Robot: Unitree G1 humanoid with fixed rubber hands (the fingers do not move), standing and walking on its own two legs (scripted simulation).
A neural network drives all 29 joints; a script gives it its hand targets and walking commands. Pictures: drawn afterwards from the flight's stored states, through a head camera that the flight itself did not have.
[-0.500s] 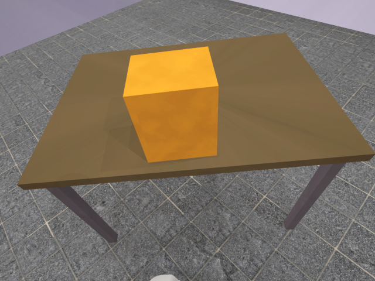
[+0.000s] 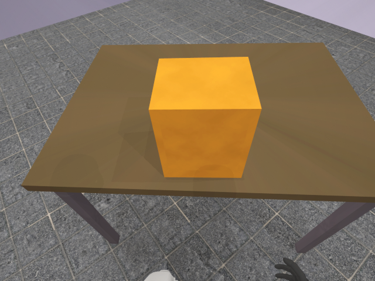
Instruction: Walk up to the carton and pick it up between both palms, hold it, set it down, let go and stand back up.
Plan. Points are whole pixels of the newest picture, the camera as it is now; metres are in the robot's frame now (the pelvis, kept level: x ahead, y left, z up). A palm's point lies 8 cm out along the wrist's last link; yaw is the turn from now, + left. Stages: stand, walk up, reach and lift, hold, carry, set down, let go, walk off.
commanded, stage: walk up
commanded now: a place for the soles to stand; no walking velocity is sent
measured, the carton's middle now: (202, 122) +0.47 +0.00 +0.06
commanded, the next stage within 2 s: reach and lift in 1.26 s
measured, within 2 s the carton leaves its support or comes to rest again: neither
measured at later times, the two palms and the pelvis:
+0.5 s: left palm out of the picture +0.01 +0.25 -0.13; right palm out of the picture +0.03 -0.24 -0.12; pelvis +0.00 +0.00 +0.01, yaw +2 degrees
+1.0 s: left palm out of the picture +0.02 +0.24 -0.13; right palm out of the picture +0.09 -0.23 -0.12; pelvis +0.03 +0.00 +0.01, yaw +5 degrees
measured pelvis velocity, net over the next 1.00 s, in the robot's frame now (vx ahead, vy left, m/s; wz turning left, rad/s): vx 0.03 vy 0.00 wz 0.09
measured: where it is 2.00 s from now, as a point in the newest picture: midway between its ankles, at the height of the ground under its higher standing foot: outside the picture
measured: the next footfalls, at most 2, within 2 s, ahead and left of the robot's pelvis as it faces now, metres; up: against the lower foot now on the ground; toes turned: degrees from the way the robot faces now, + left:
none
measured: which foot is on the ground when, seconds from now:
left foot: down 0.00-1.00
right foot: down 0.00-1.00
